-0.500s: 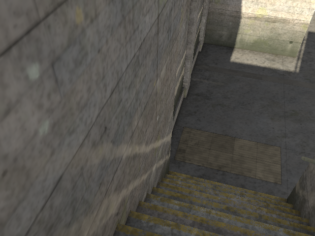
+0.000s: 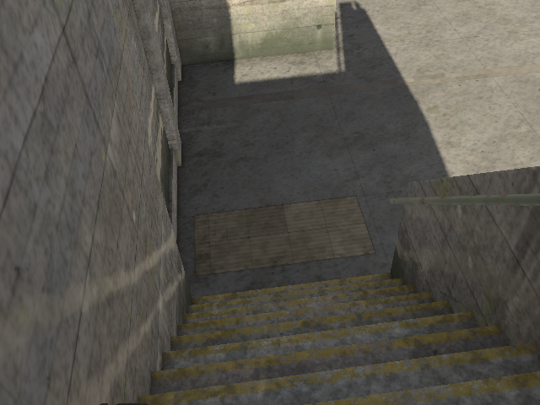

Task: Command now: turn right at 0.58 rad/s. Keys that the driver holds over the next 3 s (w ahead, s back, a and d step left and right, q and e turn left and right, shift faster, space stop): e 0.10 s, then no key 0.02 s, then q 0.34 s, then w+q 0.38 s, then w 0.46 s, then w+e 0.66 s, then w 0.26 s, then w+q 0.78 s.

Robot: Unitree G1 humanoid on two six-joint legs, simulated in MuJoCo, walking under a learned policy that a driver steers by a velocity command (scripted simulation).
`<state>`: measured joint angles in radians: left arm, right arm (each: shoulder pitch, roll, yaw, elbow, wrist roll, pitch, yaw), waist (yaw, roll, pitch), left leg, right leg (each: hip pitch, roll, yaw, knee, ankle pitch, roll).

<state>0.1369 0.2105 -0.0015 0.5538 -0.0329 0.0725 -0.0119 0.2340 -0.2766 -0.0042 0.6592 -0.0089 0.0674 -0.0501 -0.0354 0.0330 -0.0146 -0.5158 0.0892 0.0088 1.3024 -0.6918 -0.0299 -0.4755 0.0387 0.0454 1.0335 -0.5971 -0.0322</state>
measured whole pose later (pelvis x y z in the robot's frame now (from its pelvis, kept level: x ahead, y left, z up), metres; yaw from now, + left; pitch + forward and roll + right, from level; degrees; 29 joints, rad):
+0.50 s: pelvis +0.02 +0.05 +0.02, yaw +0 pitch +1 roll +0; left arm 0.05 0.19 -0.02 0.60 -0.02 0.05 0.02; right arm 0.40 -0.21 -0.01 0.69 0.02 0.10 0.00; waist -0.08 0.00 -0.04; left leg -0.38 -0.09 -0.18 0.92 -0.55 -0.01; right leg -0.44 -0.02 0.09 0.94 -0.52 0.03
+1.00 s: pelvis +0.07 +0.06 +0.02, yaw +11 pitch +3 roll -1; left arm 0.37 0.27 -0.01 0.65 0.00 -0.03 0.01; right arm 0.15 -0.24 0.01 0.59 0.06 0.05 -0.02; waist 0.09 -0.01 -0.07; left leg -0.35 -0.15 -0.26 0.89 -0.57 0.02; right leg -0.29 -0.05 0.00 0.83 -0.59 0.04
